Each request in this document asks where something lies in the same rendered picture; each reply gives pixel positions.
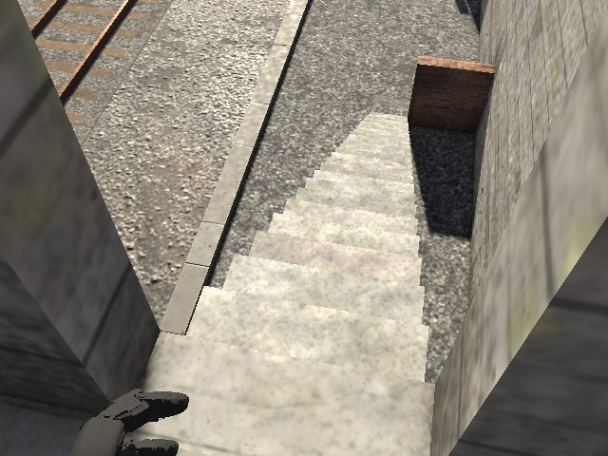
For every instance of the robot left hand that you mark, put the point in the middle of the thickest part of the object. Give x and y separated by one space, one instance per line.
104 435

